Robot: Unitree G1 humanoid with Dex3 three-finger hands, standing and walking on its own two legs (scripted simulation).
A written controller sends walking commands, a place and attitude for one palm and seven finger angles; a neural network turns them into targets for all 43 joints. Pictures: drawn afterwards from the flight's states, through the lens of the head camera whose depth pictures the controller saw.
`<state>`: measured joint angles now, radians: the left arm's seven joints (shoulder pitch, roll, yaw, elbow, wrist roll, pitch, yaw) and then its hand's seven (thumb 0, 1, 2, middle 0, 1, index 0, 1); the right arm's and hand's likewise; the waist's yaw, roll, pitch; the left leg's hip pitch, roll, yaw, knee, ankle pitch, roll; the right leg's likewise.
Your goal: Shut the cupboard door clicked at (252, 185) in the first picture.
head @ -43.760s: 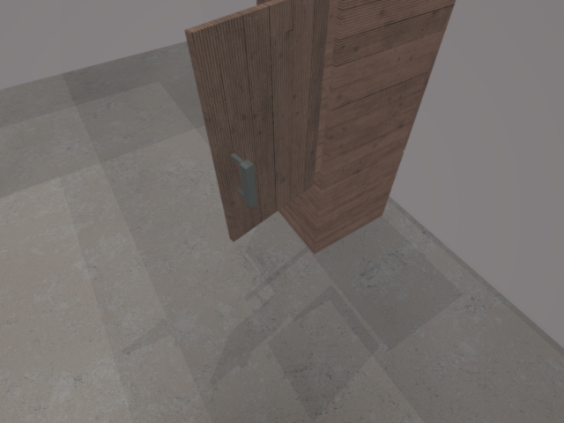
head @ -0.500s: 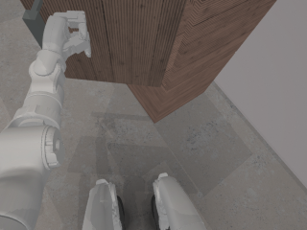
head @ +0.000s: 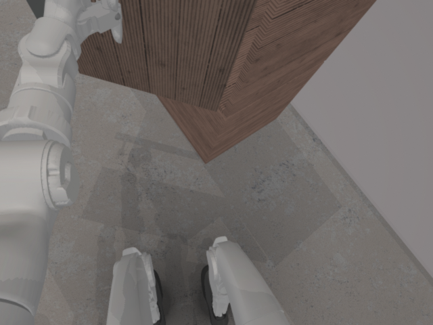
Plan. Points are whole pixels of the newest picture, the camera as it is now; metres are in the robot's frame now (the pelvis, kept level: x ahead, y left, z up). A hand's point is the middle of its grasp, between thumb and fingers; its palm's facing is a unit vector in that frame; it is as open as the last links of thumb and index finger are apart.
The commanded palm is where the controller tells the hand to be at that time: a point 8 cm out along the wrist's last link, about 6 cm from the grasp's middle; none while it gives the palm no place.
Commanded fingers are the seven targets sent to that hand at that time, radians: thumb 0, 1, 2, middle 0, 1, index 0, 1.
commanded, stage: pull the fist back off the door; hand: left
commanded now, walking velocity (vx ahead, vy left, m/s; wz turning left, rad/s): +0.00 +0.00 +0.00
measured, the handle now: out of the picture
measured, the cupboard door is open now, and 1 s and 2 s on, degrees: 42 37 37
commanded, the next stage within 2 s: draw the hand back to the body in 0.98 s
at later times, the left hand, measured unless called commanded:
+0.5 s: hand (143, 15) +0.60 +0.04 +0.08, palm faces +0.07 -1.00 -0.01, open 3.1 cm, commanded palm +0.56 +0.08 +0.08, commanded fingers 0.00 0.90 0.90 -1.30 -1.50 -1.30 -1.50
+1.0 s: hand (142, 55) +0.52 +0.05 +0.09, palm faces +0.04 -1.00 -0.04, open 3.1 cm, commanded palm +0.50 +0.10 +0.08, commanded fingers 0.00 0.90 0.90 -1.30 -1.50 -1.30 -1.50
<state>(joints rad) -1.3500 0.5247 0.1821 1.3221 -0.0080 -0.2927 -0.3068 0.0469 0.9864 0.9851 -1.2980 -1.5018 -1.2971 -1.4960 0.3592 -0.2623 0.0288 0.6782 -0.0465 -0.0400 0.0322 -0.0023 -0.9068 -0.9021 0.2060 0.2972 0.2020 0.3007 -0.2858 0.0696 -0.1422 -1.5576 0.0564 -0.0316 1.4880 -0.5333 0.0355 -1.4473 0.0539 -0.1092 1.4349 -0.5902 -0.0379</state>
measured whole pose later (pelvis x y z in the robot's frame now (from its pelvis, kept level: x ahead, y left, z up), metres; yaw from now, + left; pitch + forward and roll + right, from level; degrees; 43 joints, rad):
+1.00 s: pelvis +0.02 -0.01 +0.04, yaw +3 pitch +29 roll -2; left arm -0.89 0.13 0.14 1.12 0.06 -0.61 0.23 0.02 0.90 0.90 -1.30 -1.50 -1.30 -1.50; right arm 0.28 -0.25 -0.05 0.65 -0.09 0.05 0.11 0.00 -0.91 -0.90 0.20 0.30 0.20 0.30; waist -0.17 0.05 -0.18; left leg -1.31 0.03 0.00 1.33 -0.52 0.01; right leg -1.23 0.03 -0.07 1.33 -0.60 -0.05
